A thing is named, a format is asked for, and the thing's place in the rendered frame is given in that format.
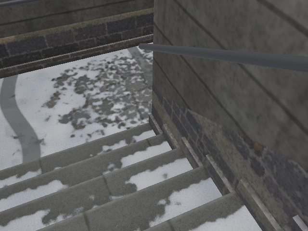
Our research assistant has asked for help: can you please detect stairs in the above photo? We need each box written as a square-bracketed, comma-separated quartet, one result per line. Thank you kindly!
[0, 122, 284, 231]

